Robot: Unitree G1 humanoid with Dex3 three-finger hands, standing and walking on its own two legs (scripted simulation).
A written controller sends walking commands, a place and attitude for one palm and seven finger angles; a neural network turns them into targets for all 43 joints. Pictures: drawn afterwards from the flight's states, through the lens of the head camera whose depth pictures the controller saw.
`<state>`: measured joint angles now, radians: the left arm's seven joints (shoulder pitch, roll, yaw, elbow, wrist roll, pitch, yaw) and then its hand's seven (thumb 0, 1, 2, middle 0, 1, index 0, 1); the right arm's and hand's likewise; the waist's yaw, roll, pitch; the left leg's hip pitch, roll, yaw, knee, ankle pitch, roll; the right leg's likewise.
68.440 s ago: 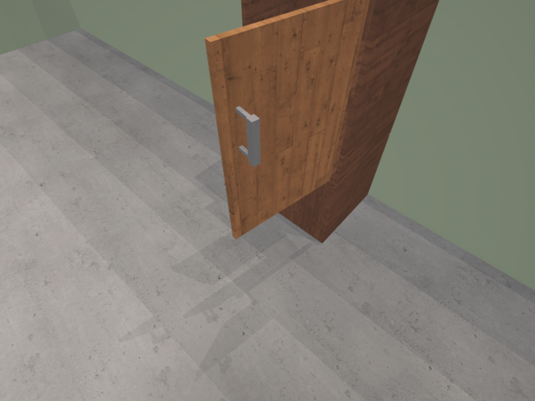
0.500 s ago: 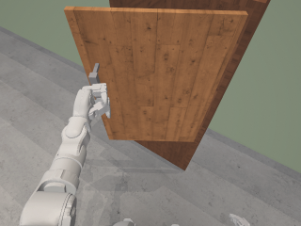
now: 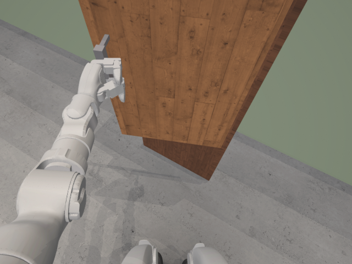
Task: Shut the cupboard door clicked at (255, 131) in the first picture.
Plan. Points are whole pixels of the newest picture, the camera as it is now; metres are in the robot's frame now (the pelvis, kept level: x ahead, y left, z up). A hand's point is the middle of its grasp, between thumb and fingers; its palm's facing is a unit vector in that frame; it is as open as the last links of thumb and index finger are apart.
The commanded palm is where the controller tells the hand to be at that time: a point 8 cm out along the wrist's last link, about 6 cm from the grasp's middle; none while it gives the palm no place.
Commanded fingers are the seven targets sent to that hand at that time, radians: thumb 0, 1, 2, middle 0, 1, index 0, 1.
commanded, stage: push the door shut along its arc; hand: left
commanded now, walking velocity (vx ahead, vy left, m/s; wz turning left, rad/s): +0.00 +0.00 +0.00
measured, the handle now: (108, 63) +0.57 +0.14 +0.10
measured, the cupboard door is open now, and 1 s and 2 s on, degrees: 22 6 4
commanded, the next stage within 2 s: pull the fist back off the door in 1.00 s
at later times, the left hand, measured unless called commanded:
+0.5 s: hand (135, 65) +0.55 +0.07 +0.11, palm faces -0.32 -0.95 +0.00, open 3.1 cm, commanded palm +0.56 +0.10 +0.10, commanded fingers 0.00 0.90 0.90 -1.30 -1.50 -1.30 -1.50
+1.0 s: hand (159, 51) +0.60 +0.01 +0.11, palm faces -0.43 -0.90 +0.01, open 3.0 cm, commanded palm +0.61 +0.04 +0.10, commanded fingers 0.00 0.90 0.90 -1.30 -1.50 -1.30 -1.50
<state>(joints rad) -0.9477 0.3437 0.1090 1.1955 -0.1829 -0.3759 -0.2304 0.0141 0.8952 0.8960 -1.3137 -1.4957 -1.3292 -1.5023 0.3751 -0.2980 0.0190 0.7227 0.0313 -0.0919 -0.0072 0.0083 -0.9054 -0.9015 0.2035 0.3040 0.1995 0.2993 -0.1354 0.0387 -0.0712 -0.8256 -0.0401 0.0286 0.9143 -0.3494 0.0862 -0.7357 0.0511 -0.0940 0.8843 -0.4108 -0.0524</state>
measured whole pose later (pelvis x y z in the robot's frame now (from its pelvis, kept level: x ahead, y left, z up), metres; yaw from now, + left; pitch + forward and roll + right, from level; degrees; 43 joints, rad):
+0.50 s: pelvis +0.02 +0.00 -0.01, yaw -1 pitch +20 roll -3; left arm -1.15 0.42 0.18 1.31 -0.13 -0.32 -0.32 0.01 0.90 0.90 -1.30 -1.50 -1.30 -1.50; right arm 0.42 -0.29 0.03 0.69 0.01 -0.06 0.02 0.01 -0.90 -0.90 0.20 0.30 0.20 0.30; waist -0.20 0.05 -0.09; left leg -0.94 -0.02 0.03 0.98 -0.40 0.09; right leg -0.84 0.07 -0.09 0.93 -0.44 -0.05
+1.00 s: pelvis +0.02 +0.00 -0.03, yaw -3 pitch +26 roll -3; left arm -1.38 0.48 0.21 1.39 -0.06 -0.23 -0.35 0.00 0.86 0.92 -1.30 -1.50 -1.30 -1.50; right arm 0.43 -0.29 0.03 0.69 -0.02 -0.06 0.01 0.00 -0.91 -0.90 0.20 0.30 0.20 0.30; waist -0.27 0.07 -0.10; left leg -1.09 -0.01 0.04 1.07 -0.44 0.09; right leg -1.00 0.08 -0.09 1.02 -0.48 -0.06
